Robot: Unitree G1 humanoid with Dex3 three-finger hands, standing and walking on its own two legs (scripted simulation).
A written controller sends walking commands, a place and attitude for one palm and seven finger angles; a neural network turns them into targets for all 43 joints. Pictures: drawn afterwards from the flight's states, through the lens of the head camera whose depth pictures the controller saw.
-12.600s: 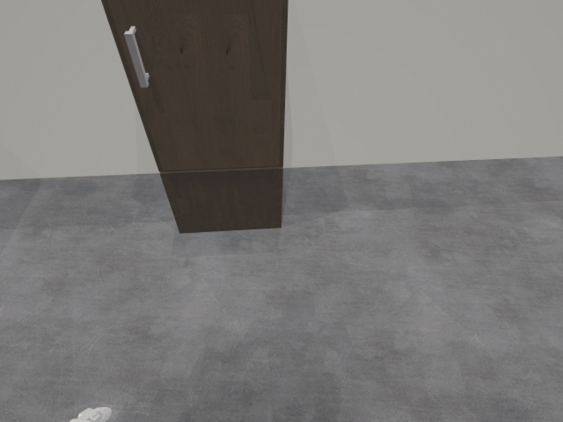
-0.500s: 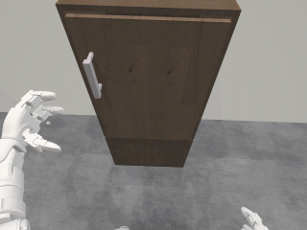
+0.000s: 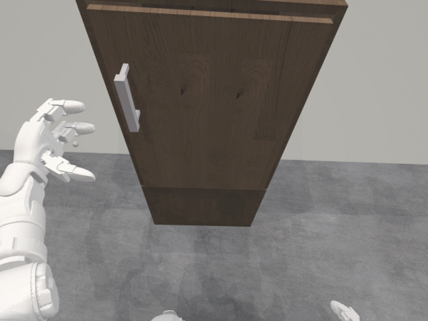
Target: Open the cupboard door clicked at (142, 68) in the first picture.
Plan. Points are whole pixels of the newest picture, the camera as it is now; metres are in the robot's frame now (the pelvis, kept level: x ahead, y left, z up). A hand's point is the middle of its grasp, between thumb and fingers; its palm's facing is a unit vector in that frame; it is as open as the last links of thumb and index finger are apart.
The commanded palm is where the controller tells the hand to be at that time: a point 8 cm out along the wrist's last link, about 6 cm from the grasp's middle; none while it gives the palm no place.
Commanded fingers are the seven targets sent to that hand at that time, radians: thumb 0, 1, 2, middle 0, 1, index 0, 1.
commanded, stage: move the hooked fingers beside the handle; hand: left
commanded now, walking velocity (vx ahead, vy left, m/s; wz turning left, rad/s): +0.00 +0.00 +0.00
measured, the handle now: (129, 99) +0.54 +0.19 +0.09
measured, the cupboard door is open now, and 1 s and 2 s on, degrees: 0 0 0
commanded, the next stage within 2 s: slide the fingers in behind the handle in 1.44 s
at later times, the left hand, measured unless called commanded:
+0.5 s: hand (88, 118) +0.47 +0.26 +0.09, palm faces +0.00 -1.00 +0.01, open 13.9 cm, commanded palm +0.45 +0.30 +0.09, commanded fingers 0.00 -0.50 0.30 -0.30 -1.20 -0.30 -1.20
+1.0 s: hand (90, 115) +0.49 +0.26 +0.08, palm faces +0.01 -1.00 +0.01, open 13.9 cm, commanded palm +0.46 +0.30 +0.09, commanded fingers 0.00 -0.50 0.30 -0.30 -1.20 -0.30 -1.20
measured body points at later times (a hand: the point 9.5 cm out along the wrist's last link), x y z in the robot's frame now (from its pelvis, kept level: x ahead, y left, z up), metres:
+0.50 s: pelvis +0.00 +0.00 -0.01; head +0.10 +0.03 +0.43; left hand +0.47 +0.31 +0.09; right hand +0.01 -0.27 -0.11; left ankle +0.03 +0.09 -0.71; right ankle -0.01 -0.12 -0.71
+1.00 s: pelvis +0.01 +0.00 -0.01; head +0.12 +0.03 +0.42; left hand +0.48 +0.32 +0.08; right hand +0.01 -0.27 -0.11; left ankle +0.03 +0.09 -0.71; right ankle -0.01 -0.12 -0.71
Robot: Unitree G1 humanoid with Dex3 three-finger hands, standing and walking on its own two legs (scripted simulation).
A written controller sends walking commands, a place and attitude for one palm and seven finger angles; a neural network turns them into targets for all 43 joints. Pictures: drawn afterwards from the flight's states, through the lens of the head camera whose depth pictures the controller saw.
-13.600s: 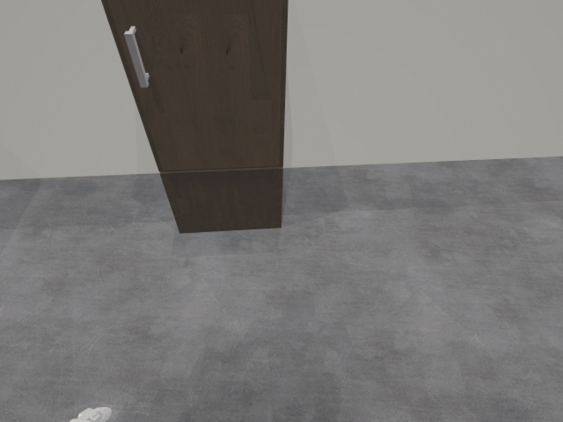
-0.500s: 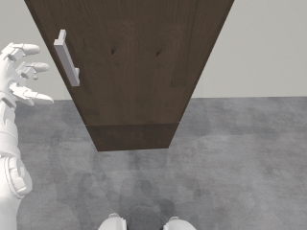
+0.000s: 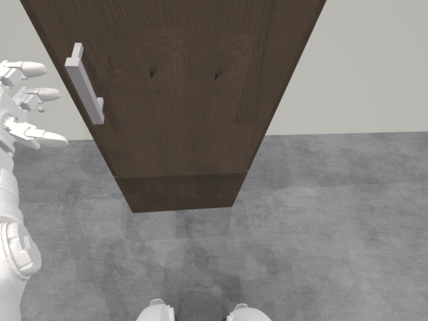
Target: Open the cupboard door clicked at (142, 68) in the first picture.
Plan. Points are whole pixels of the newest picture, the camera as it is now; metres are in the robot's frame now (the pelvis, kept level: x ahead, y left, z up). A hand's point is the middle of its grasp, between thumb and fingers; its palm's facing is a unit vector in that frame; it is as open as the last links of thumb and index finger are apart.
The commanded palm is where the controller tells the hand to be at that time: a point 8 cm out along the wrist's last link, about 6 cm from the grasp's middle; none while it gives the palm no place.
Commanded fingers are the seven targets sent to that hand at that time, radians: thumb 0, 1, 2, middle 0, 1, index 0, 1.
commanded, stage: move the hooked fingers beside the handle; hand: left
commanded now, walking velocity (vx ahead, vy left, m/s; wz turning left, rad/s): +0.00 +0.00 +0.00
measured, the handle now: (89, 86) +0.51 +0.21 +0.10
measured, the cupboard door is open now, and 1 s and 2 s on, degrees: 0 0 0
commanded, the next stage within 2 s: slide the fingers in behind the handle in 0.44 s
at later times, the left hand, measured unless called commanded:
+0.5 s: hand (48, 110) +0.45 +0.26 +0.10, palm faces +0.05 -1.00 +0.00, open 13.9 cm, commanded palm +0.44 +0.30 +0.10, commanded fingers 0.00 -0.50 0.30 -0.30 -1.20 -0.30 -1.20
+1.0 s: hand (68, 108) +0.46 +0.23 +0.10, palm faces +0.04 -1.00 +0.00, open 13.9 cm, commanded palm +0.44 +0.28 +0.10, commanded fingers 0.00 -0.50 0.30 -0.30 -1.20 -0.30 -1.20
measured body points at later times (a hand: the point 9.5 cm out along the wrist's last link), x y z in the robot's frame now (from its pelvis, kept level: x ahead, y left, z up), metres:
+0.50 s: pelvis -0.01 -0.01 +0.00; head +0.08 +0.02 +0.44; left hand +0.45 +0.31 +0.11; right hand +0.03 -0.28 -0.11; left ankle +0.01 +0.09 -0.70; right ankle -0.02 -0.12 -0.70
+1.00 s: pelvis -0.01 -0.01 +0.00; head +0.08 +0.01 +0.44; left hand +0.45 +0.28 +0.10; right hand +0.01 -0.28 -0.11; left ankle +0.01 +0.09 -0.70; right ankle -0.02 -0.12 -0.70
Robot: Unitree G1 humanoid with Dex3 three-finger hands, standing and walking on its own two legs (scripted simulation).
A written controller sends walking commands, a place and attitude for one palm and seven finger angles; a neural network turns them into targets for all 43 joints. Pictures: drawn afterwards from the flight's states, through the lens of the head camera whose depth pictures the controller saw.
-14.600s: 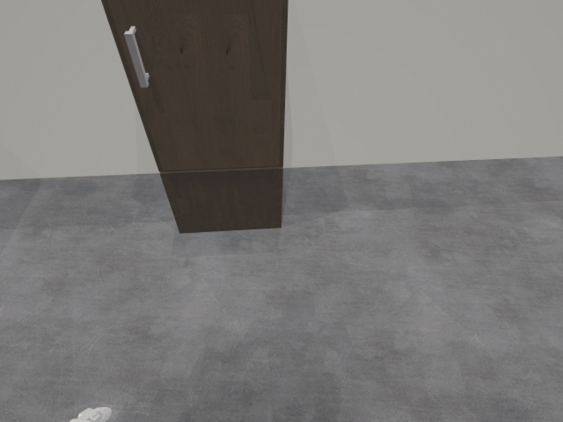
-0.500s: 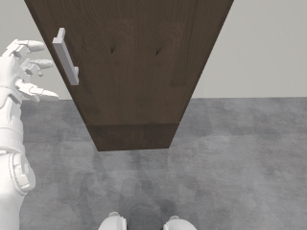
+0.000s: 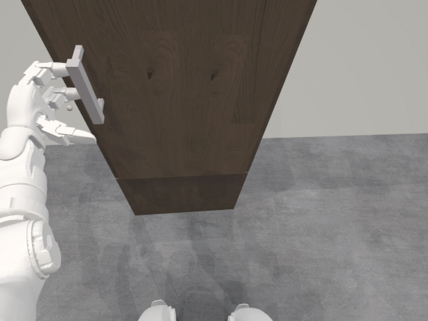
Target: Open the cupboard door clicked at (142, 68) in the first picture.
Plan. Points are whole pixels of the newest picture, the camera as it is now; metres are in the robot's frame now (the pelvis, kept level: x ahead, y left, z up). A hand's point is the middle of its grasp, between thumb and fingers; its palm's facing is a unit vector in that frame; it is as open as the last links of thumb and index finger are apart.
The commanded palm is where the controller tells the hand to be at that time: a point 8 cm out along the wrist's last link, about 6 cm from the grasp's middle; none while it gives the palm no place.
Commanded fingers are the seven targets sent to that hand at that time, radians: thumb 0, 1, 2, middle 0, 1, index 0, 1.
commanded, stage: slide the fingers in behind the handle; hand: left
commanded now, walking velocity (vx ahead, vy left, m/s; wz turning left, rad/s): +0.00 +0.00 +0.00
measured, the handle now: (89, 87) +0.53 +0.21 +0.10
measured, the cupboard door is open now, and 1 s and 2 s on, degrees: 0 0 0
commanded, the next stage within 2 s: close the thumb around the handle in 1.14 s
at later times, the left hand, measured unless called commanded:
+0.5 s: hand (90, 107) +0.48 +0.20 +0.10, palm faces +0.03 -1.00 +0.01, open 13.9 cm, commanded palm +0.45 +0.25 +0.10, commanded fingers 0.00 -0.50 0.30 -0.30 -1.20 -0.30 -1.20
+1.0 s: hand (101, 107) +0.48 +0.18 +0.10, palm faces +0.04 -1.00 +0.00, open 13.9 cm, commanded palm +0.45 +0.23 +0.10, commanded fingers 0.00 -0.50 0.30 -0.30 -1.20 -0.30 -1.20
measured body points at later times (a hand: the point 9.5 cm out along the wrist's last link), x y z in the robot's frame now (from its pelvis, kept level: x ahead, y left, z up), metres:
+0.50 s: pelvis +0.00 +0.00 +0.00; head +0.09 +0.01 +0.44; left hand +0.47 +0.25 +0.10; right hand +0.03 -0.27 -0.11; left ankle +0.02 +0.10 -0.69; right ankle -0.01 -0.11 -0.69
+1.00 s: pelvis +0.00 -0.01 +0.00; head +0.08 +0.00 +0.44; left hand +0.47 +0.24 +0.10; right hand +0.02 -0.28 -0.11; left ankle +0.02 +0.10 -0.69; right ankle -0.01 -0.11 -0.69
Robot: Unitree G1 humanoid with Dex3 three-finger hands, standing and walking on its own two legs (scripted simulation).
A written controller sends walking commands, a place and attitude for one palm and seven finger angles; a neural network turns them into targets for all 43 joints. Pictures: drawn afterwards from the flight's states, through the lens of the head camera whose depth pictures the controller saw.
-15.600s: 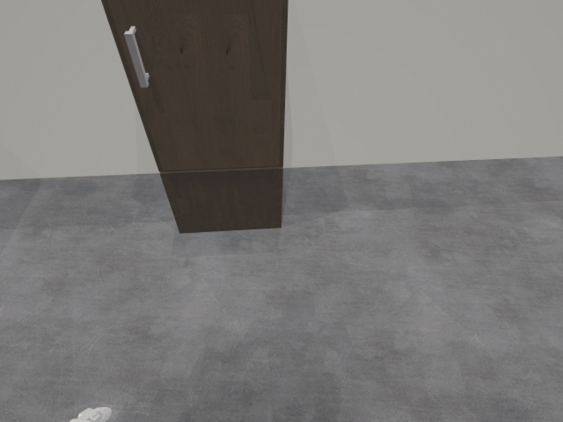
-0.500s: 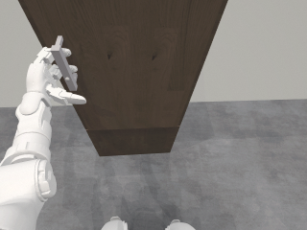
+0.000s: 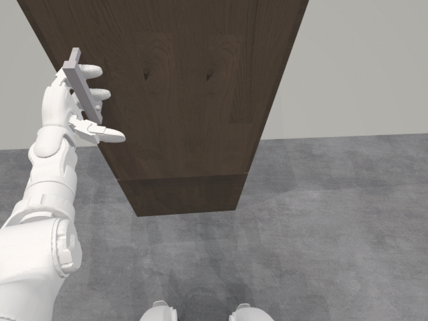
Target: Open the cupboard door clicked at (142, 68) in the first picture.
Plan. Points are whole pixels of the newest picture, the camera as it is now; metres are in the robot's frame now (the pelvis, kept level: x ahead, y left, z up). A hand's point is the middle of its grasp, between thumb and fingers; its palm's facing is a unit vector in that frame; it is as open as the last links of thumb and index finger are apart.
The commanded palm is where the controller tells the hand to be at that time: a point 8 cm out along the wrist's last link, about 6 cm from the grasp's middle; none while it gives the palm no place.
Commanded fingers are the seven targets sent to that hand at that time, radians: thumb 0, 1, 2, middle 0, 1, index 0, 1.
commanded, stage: slide the fingers in behind the handle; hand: left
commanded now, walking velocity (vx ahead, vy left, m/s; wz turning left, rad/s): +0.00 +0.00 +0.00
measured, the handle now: (86, 89) +0.53 +0.21 +0.10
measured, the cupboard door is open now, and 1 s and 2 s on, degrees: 0 0 41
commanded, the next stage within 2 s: close the thumb around the handle in 0.14 s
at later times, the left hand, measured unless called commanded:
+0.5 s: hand (93, 108) +0.48 +0.20 +0.10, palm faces +0.02 -1.00 +0.00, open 12.0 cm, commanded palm +0.46 +0.24 +0.10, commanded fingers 0.00 0.28 0.64 -0.36 -1.28 -0.36 -1.28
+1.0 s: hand (94, 110) +0.48 +0.19 +0.10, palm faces +0.03 -1.00 +0.00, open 5.5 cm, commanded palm +0.45 +0.24 +0.10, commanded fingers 0.00 0.90 0.90 -0.40 -1.35 -0.40 -1.35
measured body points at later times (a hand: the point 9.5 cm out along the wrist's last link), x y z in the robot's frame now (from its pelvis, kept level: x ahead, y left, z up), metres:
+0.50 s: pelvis +0.01 +0.00 +0.00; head +0.09 +0.02 +0.44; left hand +0.48 +0.25 +0.10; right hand +0.03 -0.26 -0.11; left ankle +0.03 +0.11 -0.69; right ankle -0.01 -0.10 -0.69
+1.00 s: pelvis +0.00 +0.00 +0.00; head +0.08 +0.01 +0.45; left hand +0.47 +0.24 +0.10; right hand +0.03 -0.26 -0.11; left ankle +0.03 +0.11 -0.69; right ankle -0.01 -0.10 -0.69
